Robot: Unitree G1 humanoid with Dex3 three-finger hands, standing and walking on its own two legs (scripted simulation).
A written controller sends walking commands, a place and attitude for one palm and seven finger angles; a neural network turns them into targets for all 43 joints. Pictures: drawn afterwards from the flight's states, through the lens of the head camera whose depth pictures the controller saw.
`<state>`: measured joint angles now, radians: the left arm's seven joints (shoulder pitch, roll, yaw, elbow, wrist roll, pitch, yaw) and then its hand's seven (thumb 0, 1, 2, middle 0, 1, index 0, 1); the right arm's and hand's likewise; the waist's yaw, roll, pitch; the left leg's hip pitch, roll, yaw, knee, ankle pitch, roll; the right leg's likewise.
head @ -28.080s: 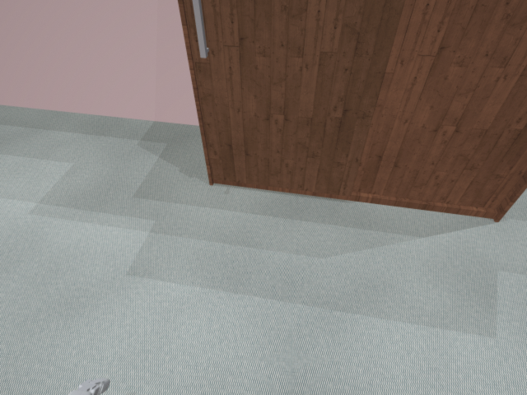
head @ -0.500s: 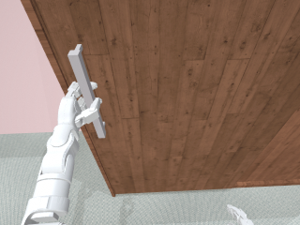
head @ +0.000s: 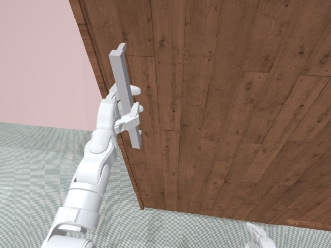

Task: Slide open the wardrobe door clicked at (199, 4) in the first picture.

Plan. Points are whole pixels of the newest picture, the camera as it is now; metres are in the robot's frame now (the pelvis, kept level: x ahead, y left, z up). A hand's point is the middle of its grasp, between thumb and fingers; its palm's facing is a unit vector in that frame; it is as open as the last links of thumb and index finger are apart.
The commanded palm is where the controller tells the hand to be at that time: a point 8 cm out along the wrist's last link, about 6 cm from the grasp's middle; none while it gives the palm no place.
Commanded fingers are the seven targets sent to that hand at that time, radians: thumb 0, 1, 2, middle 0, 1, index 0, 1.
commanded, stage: tug the door sideways, standing still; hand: left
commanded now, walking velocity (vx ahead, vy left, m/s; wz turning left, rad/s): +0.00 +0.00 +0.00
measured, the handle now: (130, 104) +0.43 +0.12 +0.13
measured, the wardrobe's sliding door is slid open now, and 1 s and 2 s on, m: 0.00 0.03 0.25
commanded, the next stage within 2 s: step sideways, sliding the door along in 0.04 s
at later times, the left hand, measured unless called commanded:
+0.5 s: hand (138, 117) +0.38 +0.09 +0.14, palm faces +0.14 -0.98 -0.13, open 6.2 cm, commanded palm +0.35 +0.09 +0.14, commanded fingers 0.00 0.90 0.90 -0.45 -1.40 -0.45 -1.40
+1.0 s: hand (153, 117) +0.38 +0.06 +0.14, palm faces +0.20 -0.98 -0.04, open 6.1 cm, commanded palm +0.35 +0.03 +0.13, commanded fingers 0.00 0.90 0.90 -0.45 -1.40 -0.45 -1.40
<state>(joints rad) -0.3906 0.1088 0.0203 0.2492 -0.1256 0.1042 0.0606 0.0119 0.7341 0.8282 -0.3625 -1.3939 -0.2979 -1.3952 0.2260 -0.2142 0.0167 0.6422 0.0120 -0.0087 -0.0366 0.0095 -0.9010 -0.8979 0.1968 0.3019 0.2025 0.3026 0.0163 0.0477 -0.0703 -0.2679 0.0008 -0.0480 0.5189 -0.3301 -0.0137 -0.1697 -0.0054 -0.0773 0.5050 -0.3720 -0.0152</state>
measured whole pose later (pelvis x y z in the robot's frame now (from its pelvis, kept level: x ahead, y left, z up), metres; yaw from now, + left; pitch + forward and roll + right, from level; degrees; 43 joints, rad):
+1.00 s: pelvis +0.01 -0.13 +0.01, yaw +2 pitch -2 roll -5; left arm -0.46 0.19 -0.01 0.10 -0.08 -0.06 0.11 0.01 0.76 0.86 -0.37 -1.40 -0.22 -1.36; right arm 0.10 -0.16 0.00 0.56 0.03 -0.05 0.00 0.01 -0.90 -0.90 0.20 0.30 0.20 0.30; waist 0.17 0.05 0.25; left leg -0.17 0.23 0.07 0.53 -0.31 -0.09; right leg -0.54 -0.06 -0.02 1.00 -0.32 0.04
